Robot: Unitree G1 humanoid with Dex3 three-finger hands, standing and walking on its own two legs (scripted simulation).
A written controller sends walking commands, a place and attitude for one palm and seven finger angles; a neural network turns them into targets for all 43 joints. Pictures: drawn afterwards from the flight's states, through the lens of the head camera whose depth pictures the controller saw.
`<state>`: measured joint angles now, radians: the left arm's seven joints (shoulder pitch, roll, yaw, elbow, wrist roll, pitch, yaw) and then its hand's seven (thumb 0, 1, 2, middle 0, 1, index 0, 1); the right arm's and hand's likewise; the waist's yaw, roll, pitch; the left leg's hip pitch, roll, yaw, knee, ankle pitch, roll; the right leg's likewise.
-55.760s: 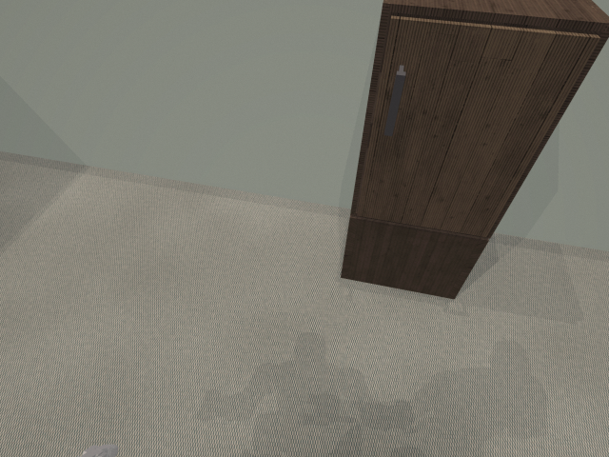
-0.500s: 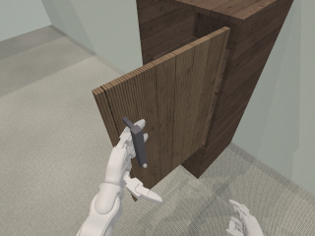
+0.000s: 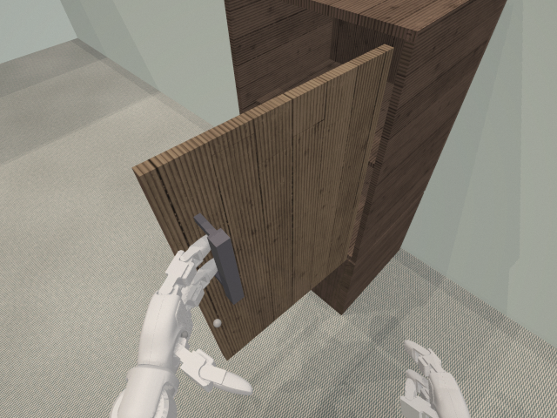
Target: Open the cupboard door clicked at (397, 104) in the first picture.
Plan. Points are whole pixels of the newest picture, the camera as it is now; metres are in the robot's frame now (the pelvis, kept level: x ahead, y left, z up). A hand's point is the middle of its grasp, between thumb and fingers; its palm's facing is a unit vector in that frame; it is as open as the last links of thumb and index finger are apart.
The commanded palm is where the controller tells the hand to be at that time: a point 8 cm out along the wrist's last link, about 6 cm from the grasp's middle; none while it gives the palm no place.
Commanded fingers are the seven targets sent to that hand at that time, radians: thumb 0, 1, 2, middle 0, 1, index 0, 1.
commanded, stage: slide the hand sideways off the handle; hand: left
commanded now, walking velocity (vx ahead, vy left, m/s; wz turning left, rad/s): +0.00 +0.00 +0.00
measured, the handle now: (219, 261) +0.31 +0.10 +0.08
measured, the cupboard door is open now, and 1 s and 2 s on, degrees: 85 85 85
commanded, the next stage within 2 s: draw the hand back to the body in 0.46 s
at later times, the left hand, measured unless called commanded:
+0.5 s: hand (165, 358) +0.18 +0.15 +0.07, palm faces +0.02 -1.00 -0.05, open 16.3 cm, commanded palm +0.16 +0.20 +0.08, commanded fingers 0.00 -0.50 0.30 -0.15 -0.30 -0.15 -0.30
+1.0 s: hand (118, 347) +0.18 +0.18 +0.11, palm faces +0.02 -1.00 -0.06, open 16.3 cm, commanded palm +0.14 +0.25 +0.13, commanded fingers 0.00 -0.40 0.34 -0.15 -0.30 -0.15 -0.30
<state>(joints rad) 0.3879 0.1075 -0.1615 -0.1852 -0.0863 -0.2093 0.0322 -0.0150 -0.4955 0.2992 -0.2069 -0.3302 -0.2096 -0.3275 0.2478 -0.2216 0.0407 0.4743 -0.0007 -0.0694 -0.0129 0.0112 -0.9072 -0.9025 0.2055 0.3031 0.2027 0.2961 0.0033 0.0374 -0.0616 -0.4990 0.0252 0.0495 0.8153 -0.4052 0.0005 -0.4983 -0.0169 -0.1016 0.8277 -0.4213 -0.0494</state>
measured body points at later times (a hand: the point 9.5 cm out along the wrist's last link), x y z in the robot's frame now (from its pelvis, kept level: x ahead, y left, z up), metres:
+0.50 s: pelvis +0.00 -0.01 -0.01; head +0.03 -0.03 +0.44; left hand +0.17 +0.20 +0.08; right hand +0.19 -0.24 -0.09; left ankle +0.01 +0.12 -0.70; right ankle +0.00 -0.09 -0.70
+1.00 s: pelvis +0.00 +0.02 +0.00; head +0.00 +0.01 +0.45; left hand +0.17 +0.24 +0.12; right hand +0.19 -0.19 -0.06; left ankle +0.01 +0.12 -0.70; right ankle +0.00 -0.09 -0.70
